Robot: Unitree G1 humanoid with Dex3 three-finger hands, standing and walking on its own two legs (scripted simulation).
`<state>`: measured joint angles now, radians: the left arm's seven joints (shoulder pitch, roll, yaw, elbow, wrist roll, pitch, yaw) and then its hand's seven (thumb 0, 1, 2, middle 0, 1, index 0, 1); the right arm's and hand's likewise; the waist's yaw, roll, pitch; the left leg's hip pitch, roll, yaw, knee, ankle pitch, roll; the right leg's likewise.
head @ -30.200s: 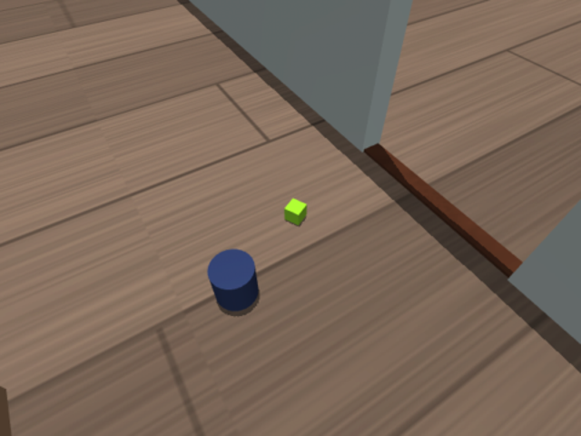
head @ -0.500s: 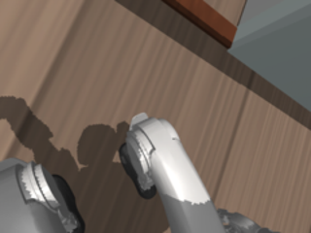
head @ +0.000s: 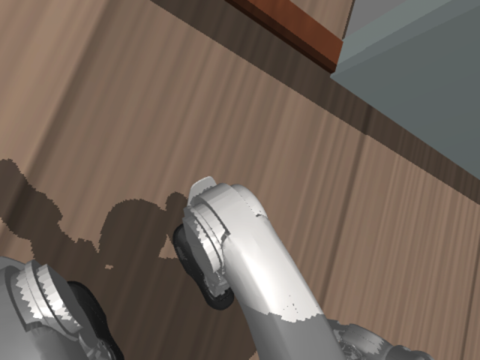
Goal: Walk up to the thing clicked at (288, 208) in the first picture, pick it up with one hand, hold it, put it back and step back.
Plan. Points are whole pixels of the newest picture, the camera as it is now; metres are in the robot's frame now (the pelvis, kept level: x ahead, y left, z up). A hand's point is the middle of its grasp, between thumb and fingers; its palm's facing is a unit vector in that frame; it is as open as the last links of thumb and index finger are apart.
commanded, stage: open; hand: left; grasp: from above
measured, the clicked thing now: out of the picture +0.47 +0.32 -0.29
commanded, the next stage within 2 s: withdraw in 1.62 s
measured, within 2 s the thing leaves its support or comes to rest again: neither
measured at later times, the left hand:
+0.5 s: hand out of the picture +0.45 +0.31 -0.25, palm faces +0.04 -0.48 -0.88, open 10.5 cm
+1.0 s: hand out of the picture +0.45 +0.31 -0.25, palm faces +0.03 -0.48 -0.88, open 12.0 cm
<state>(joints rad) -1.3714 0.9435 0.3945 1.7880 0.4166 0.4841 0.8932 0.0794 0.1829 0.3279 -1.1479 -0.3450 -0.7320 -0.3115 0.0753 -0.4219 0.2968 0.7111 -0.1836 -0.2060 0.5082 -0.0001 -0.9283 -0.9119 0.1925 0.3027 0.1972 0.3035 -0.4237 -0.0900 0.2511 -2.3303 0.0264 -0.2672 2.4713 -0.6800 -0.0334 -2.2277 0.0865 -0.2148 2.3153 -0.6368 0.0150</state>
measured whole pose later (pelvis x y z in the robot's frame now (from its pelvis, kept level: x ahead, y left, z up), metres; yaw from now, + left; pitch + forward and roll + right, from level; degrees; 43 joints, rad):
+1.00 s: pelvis +0.00 +0.00 +0.00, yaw -1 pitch +29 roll -14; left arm -1.34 0.96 0.37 1.75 0.40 0.46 0.88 0.00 -0.17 0.74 -0.42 -0.65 -0.39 -0.69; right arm 0.08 -0.42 0.32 0.69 -0.17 -0.23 0.50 0.00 -0.92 -0.91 0.19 0.30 0.20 0.30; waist -0.42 -0.12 0.26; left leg -2.32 0.03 -0.29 2.48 -0.70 -0.03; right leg -2.20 0.09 -0.23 2.30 -0.64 0.02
